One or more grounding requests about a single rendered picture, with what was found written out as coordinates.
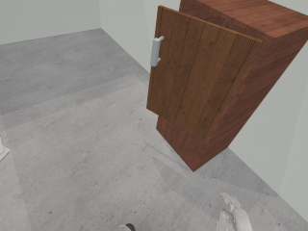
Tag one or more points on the robot right hand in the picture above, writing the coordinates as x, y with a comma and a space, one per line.
237, 221

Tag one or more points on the handle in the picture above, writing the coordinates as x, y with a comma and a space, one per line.
155, 51

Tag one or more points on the robot left hand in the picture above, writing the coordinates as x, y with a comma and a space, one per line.
3, 150

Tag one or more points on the cupboard door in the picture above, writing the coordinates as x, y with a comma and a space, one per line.
200, 66

